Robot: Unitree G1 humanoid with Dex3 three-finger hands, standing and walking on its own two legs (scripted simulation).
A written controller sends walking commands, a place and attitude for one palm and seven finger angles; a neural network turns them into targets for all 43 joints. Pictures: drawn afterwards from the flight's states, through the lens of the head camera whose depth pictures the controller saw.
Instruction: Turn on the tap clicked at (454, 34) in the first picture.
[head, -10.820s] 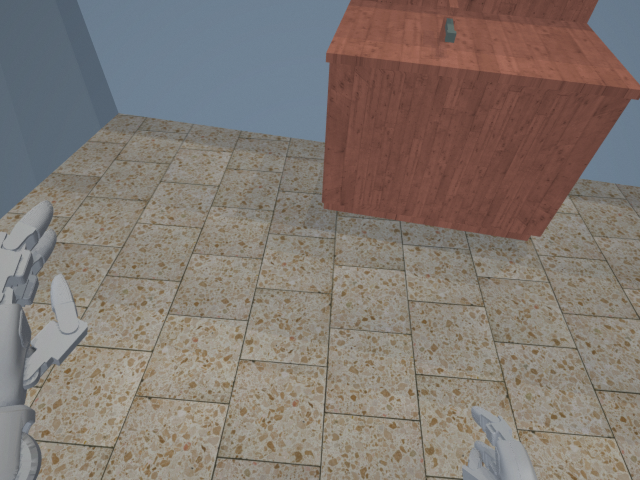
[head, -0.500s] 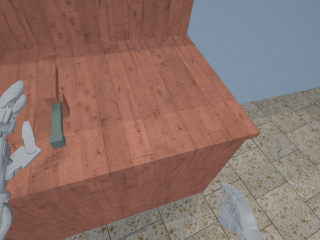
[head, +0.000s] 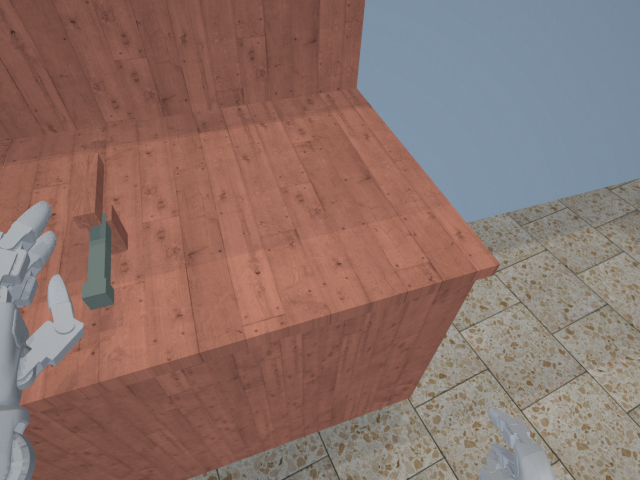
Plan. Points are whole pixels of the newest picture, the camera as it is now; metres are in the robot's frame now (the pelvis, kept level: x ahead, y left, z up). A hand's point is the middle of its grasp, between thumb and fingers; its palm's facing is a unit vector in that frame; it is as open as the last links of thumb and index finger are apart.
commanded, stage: come to a stop and stand still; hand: left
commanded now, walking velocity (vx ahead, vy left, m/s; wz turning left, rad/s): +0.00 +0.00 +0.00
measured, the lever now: (98, 293) +0.32 +0.31 +0.04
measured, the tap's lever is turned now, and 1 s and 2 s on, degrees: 0 0 0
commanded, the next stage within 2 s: look again from close up in 0.74 s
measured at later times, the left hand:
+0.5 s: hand out of the picture +0.23 +0.34 +0.17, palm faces +0.42 -0.83 -0.38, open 7.4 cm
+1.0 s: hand (0, 321) +0.21 +0.30 +0.17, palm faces +0.39 -0.85 -0.36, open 7.4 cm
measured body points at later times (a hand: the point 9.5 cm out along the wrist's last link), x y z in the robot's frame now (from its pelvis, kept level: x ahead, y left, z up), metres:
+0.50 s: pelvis +0.01 +0.07 +0.00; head +0.05 +0.11 +0.45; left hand +0.21 +0.38 +0.19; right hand +0.19 -0.14 -0.07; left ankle +0.03 +0.12 -0.74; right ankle +0.00 -0.09 -0.74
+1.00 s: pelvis -0.01 +0.05 +0.00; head +0.01 +0.08 +0.45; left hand +0.18 +0.34 +0.19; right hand +0.17 -0.17 -0.07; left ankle +0.03 +0.12 -0.74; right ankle +0.00 -0.09 -0.74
